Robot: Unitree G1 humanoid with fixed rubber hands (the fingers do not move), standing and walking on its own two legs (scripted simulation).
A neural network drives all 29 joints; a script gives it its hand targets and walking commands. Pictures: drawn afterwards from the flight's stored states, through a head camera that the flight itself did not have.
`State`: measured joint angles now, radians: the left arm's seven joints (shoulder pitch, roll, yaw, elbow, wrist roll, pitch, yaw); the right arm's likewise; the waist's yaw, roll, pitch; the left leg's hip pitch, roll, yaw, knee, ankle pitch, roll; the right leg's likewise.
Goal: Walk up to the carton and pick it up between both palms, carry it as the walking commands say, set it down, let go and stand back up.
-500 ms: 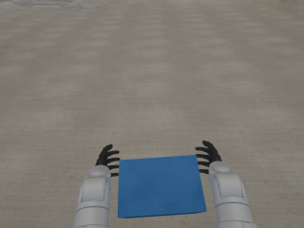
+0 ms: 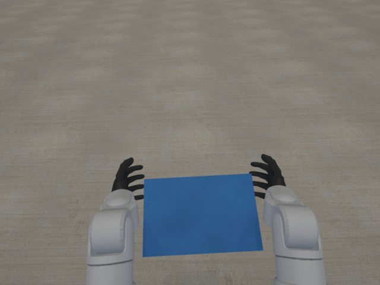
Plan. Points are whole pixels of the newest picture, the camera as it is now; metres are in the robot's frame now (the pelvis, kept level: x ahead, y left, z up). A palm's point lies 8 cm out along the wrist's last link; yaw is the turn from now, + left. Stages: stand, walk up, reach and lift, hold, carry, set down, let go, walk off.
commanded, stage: carry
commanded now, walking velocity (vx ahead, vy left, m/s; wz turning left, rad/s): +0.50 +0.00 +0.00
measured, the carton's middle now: (199, 215) +0.29 +0.00 +0.00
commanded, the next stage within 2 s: none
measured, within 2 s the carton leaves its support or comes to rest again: neither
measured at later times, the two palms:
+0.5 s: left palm (126, 134) +0.46 +0.17 +0.11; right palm (245, 133) +0.45 -0.13 +0.10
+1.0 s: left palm (136, 85) +0.69 +0.17 +0.11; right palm (226, 80) +0.72 -0.12 +0.10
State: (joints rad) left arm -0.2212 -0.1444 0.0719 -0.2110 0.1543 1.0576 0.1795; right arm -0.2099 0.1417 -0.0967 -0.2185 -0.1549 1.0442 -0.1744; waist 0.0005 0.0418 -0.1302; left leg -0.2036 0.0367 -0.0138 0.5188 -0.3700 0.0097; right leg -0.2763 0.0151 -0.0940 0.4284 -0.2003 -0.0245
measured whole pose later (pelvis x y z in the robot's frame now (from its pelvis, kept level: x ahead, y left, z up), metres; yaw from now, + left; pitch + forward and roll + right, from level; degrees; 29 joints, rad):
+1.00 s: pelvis +0.44 +0.01 +0.01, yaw +2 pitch +5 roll +3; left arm -0.12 -0.13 0.03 -0.47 0.10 1.22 0.22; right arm -0.14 0.13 -0.02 -0.45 -0.11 1.21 -0.23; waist 0.05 -0.02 -0.07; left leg -0.57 0.06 0.13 0.87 -0.21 -0.02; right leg -0.05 -0.03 -0.17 0.25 -0.29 -0.05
